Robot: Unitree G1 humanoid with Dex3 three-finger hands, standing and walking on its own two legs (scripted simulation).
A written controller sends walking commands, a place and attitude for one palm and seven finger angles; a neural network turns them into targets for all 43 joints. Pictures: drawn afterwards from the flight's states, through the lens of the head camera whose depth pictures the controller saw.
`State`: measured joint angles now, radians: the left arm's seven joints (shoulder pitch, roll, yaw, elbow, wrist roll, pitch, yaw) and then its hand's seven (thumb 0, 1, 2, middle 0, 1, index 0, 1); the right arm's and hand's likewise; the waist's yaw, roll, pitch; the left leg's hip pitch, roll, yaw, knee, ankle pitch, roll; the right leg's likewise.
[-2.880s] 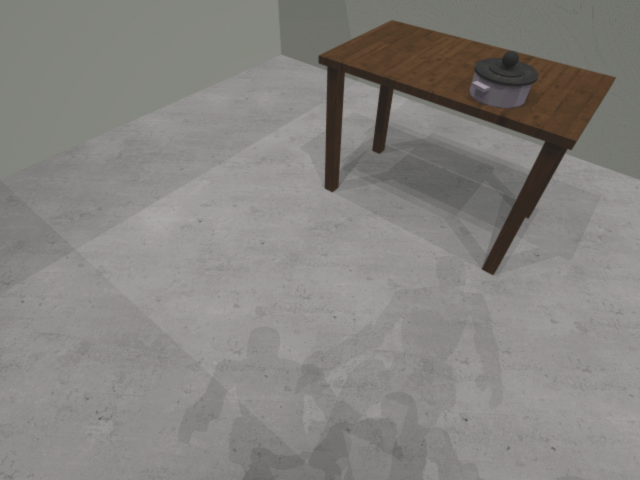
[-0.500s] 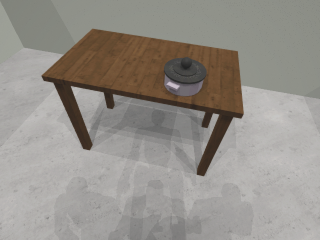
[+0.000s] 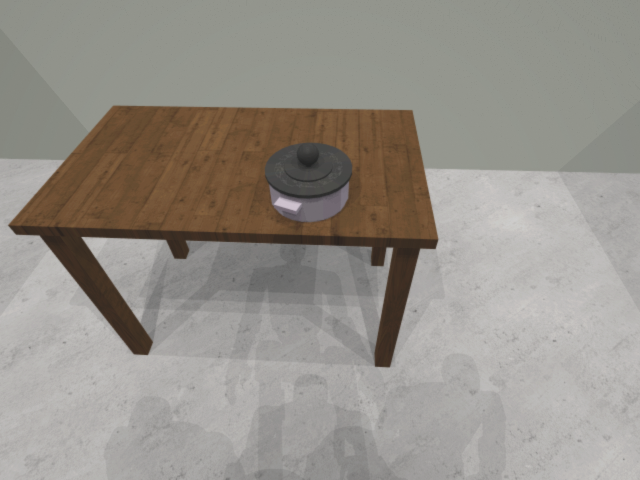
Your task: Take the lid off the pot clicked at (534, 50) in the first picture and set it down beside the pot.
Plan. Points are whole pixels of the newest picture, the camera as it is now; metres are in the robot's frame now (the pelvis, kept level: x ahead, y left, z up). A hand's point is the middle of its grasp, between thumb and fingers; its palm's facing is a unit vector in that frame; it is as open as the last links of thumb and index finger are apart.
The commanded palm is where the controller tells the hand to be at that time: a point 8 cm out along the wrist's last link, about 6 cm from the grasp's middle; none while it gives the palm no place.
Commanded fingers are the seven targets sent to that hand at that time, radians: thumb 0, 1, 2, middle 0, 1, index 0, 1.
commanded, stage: take the last steps up to it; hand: left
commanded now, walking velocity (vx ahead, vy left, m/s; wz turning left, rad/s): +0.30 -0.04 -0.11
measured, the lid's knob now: (307, 154) +0.73 +0.08 +0.00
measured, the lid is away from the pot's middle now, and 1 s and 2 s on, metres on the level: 0.00 0.00 0.00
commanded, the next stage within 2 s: come to a stop and stand still in 0.56 s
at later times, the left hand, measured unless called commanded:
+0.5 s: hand (205, 453) +0.20 +0.20 -0.17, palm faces -0.02 -0.99 -0.17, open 7.4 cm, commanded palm none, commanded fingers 0.00 0.90 0.90 -0.20 -0.30 -0.20 -0.30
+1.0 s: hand (251, 368) +0.33 +0.15 -0.17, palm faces -0.03 -0.97 -0.23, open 7.3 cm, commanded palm none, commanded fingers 0.00 0.90 0.90 -0.20 -0.30 -0.20 -0.30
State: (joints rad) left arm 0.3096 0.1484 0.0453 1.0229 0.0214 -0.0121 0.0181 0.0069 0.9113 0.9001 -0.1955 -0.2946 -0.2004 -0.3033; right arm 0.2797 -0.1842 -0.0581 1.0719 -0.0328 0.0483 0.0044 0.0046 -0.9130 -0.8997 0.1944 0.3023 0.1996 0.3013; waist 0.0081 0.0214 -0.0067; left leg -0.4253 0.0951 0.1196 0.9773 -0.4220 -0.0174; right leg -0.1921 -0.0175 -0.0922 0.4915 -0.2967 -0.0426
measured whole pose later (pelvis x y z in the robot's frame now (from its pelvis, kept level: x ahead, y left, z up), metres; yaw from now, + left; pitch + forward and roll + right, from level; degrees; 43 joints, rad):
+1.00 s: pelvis +0.24 -0.03 +0.00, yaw -5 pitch -1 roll +0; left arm 0.16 0.17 0.04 1.00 0.02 0.01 0.04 0.00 0.92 0.90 -0.20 -0.30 -0.20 -0.30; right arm 0.14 -0.18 -0.06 1.00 -0.01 0.05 -0.03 0.00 -0.92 -0.90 0.19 0.30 0.20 0.30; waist 0.02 0.00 0.07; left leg -0.40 0.01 0.04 0.83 -0.44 -0.05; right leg -0.28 -0.03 -0.12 0.53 -0.24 -0.05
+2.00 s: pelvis +0.22 -0.03 +0.00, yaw -5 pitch -1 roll +1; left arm 0.34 0.10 -0.01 1.16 0.00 -0.01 0.04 0.01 0.91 0.90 -0.20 -0.29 -0.20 -0.30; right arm 0.36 -0.10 0.00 1.19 -0.01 0.02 -0.04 0.00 -0.91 -0.90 0.19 0.30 0.20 0.30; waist -0.01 -0.01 0.02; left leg -0.24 0.02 0.05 0.41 -0.16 -0.01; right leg -0.05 0.03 -0.05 0.41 -0.34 -0.06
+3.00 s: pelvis +0.24 +0.00 -0.01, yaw -6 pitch +0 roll -1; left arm 0.31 0.16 -0.01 1.01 0.02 -0.01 0.05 0.01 0.91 0.90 -0.20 -0.29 -0.20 -0.30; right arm 0.27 -0.16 -0.01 1.03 -0.02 0.01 -0.03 0.01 -0.93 -0.90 0.19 0.30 0.20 0.30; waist 0.00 0.00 0.01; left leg -0.33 -0.01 0.05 0.63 -0.30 0.04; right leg -0.11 0.01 -0.03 0.54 -0.43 -0.01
